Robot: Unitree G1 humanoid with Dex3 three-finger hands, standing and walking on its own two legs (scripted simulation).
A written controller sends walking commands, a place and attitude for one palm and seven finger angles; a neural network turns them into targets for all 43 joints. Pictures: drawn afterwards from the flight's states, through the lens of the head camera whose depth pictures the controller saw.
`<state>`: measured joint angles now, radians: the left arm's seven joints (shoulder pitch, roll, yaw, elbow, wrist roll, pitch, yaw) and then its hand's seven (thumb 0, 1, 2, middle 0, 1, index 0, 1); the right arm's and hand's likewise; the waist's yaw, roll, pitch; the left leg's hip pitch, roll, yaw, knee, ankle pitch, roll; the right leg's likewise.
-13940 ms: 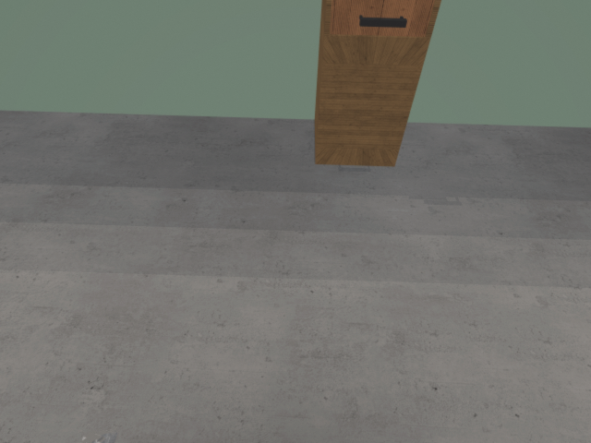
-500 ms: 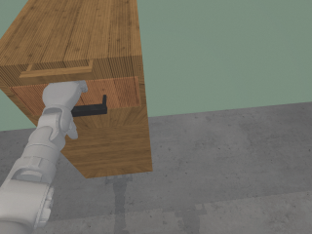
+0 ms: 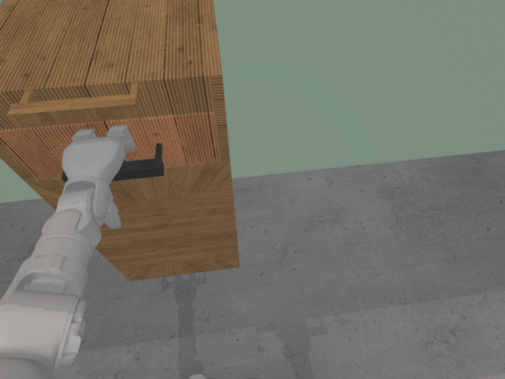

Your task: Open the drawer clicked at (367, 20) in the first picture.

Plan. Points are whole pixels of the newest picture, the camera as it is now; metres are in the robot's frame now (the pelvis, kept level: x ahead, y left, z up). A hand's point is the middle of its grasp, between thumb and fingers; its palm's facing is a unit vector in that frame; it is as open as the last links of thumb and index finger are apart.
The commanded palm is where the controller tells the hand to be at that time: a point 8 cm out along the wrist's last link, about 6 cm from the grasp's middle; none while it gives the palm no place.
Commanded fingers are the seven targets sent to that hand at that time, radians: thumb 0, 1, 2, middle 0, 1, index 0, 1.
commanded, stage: lower the fingers behind the handle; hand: left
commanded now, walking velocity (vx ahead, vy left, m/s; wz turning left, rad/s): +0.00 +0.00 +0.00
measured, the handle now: (116, 162) +0.51 +0.25 +0.01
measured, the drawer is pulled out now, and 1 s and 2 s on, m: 0.00 0.00 0.00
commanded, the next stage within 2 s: close the thumb around the handle in 1.10 s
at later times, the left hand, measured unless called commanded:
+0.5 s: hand (115, 189) +0.45 +0.24 +0.00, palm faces -0.06 -0.04 -1.00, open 13.8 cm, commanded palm +0.43 +0.24 +0.06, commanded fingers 0.00 -0.50 0.30 -0.30 -1.20 -0.30 -1.20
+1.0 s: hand (116, 192) +0.45 +0.25 -0.01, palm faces -0.06 -0.04 -1.00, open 13.8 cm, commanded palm +0.43 +0.24 +0.04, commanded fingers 0.00 -0.50 0.30 -0.30 -1.20 -0.30 -1.20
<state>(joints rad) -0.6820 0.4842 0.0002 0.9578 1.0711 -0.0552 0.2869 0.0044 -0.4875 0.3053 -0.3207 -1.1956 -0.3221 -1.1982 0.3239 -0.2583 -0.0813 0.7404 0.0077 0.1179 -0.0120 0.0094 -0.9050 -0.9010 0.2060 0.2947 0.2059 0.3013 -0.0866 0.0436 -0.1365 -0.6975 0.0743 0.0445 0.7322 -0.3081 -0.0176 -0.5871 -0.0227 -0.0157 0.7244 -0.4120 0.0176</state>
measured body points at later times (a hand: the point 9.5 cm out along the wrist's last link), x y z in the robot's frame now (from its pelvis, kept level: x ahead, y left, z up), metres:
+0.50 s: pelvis -0.01 +0.01 -0.01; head +0.08 +0.01 +0.43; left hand +0.45 +0.24 +0.05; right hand +0.02 -0.27 -0.14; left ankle +0.02 +0.13 -0.71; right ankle -0.05 -0.13 -0.71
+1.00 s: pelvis -0.01 +0.01 -0.02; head +0.08 +0.01 +0.42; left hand +0.45 +0.25 +0.04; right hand +0.01 -0.26 -0.15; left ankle +0.02 +0.13 -0.71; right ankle -0.05 -0.13 -0.71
